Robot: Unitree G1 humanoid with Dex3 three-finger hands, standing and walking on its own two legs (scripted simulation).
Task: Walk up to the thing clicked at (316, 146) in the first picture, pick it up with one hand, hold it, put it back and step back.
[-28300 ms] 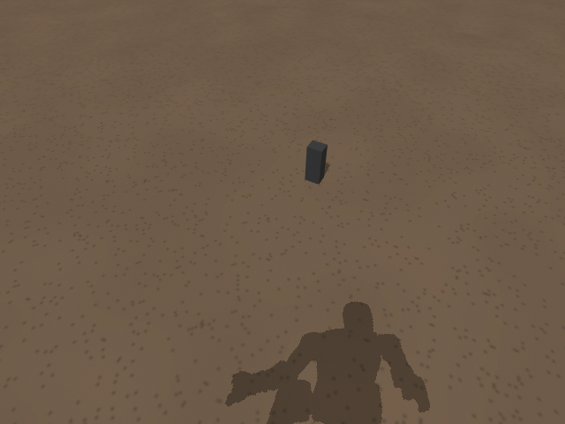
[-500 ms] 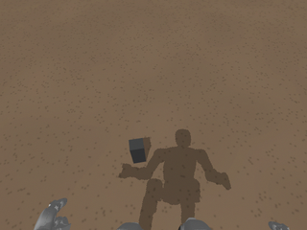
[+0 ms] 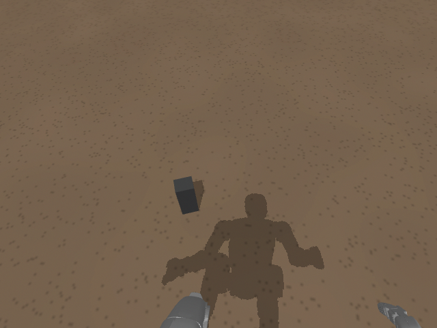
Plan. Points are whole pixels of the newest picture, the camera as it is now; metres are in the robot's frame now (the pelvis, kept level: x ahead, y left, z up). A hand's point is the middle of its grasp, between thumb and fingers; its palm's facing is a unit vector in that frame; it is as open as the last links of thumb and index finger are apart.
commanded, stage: step back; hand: left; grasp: from the side
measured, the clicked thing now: (186, 196) +0.72 +0.24 -0.64
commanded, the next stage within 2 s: stand in 1.84 s
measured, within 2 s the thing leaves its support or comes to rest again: neither
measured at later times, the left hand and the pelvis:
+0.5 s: hand out of the picture -0.06 +0.26 -0.14, palm faces +0.05 -0.92 -0.38, open 7.4 cm; pelvis -0.16 -0.01 +0.01, yaw +2 degrees
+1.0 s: hand out of the picture -0.27 +0.26 -0.14, palm faces +0.13 -0.89 -0.43, open 7.4 cm; pelvis -0.31 -0.03 +0.00, yaw +7 degrees
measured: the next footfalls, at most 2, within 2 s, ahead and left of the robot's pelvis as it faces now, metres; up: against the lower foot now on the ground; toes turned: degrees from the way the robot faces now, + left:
left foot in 0.26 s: -0.05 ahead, +0.12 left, +0.00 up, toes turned +3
right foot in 0.58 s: -0.23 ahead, -0.15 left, +0.00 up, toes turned +6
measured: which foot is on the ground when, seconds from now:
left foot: up 0.00-0.24, down 0.26-0.60, up 0.62-0.92, down 0.94-1.00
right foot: down 0.00-0.28, up 0.30-0.56, down 0.58-1.00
